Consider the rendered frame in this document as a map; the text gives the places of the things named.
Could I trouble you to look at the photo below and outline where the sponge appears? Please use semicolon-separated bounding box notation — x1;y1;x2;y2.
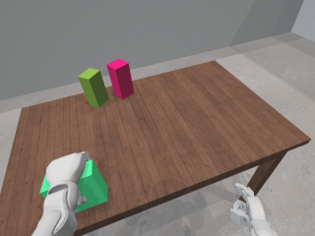
40;160;108;212

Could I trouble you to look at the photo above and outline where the robot right forearm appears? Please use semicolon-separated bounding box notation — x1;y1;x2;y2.
249;218;279;236

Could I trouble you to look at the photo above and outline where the robot left hand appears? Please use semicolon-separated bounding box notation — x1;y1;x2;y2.
45;150;91;206

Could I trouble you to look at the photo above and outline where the robot left forearm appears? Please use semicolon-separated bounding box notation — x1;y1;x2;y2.
31;180;79;236

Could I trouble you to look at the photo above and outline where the robot right hand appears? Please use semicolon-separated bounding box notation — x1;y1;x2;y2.
230;183;268;228

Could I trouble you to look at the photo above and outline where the table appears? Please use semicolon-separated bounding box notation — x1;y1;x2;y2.
0;60;311;236

